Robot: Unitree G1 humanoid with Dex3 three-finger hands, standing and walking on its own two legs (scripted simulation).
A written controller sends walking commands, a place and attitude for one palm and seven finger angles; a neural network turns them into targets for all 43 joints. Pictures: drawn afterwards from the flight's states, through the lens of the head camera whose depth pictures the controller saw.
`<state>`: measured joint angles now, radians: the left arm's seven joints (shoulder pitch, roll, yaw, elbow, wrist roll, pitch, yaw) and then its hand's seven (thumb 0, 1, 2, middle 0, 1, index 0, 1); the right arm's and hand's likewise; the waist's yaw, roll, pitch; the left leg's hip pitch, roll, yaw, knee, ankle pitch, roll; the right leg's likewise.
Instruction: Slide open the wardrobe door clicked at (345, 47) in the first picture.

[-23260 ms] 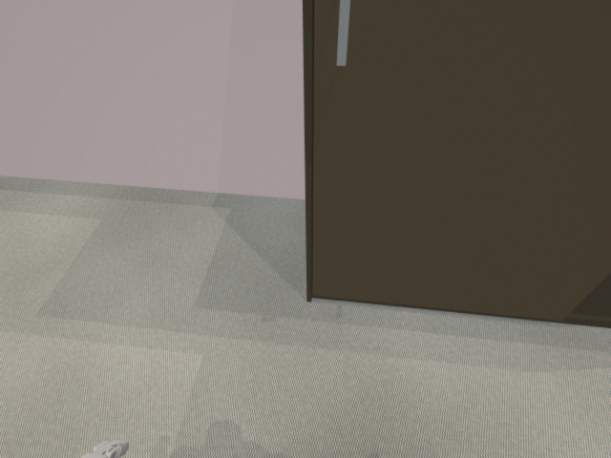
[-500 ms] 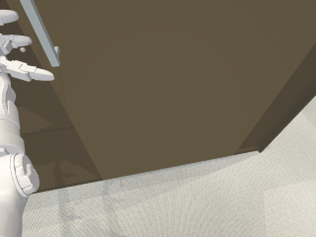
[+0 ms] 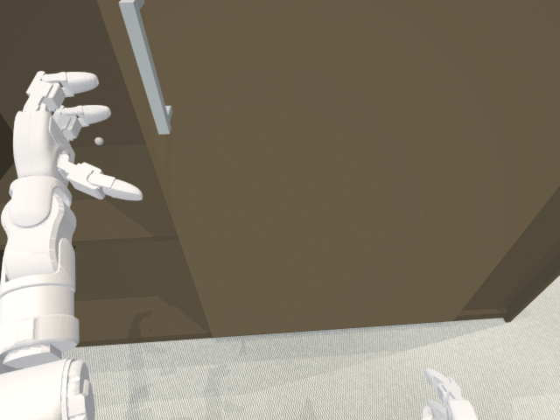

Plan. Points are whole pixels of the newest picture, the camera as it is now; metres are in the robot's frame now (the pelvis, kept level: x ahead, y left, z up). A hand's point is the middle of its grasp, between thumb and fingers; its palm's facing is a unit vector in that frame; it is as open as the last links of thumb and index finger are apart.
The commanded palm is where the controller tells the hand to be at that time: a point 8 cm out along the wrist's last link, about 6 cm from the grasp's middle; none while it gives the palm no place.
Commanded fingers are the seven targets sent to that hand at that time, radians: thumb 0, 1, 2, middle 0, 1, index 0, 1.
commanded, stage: slip the hand off the handle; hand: left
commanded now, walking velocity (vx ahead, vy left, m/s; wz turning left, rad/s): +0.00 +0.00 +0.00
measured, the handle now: (151, 68) +0.52 +0.23 +0.27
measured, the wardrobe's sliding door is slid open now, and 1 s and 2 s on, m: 0.64 0.64 0.64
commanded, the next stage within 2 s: draw the hand back to the body in 0.28 s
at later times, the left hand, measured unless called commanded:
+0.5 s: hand (102, 164) +0.34 +0.24 +0.23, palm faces +0.17 -0.98 -0.04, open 14.7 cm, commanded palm +0.29 +0.29 +0.23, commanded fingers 0.00 -0.55 0.20 -0.25 -1.15 -0.25 -1.15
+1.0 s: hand (53, 240) +0.24 +0.25 +0.21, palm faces +0.34 -0.92 -0.17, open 14.3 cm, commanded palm +0.19 +0.29 +0.20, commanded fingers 0.00 -0.15 0.39 -0.24 -0.92 -0.24 -0.92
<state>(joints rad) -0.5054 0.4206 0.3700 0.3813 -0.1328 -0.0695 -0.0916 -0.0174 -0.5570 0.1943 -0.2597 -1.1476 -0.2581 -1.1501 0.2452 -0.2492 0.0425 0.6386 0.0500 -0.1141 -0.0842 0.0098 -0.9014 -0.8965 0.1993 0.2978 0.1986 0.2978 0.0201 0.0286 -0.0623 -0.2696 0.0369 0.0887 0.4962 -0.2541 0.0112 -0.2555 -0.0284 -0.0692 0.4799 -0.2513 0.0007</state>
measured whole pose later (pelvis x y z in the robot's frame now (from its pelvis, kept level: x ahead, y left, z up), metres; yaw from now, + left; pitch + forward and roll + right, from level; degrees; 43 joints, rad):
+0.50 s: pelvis +0.00 -0.01 +0.00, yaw +2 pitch -1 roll +0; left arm -0.41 0.43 0.38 0.27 -0.26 0.19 -0.24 -0.02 -0.56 0.19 -0.26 -1.15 -0.26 -1.15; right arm 0.22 -0.27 0.07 0.67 0.08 -0.12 -0.13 0.01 -0.90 -0.90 0.20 0.30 0.20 0.30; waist 0.03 0.05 -0.05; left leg -0.20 0.04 0.06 0.46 -0.24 -0.01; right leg -0.18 -0.02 -0.10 0.46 -0.26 -0.02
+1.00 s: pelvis -0.02 -0.01 +0.00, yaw +2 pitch -5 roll +0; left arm -0.03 0.38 0.35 -0.15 -0.22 0.15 -0.10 -0.02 -0.45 0.25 -0.25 -1.08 -0.25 -1.08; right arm 0.15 -0.24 0.08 0.62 0.04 -0.20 -0.11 0.01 -0.90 -0.90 0.20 0.30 0.20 0.30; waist 0.08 0.06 -0.02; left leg -0.15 0.04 0.04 0.46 -0.22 -0.01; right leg -0.12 -0.02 -0.11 0.43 -0.23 -0.02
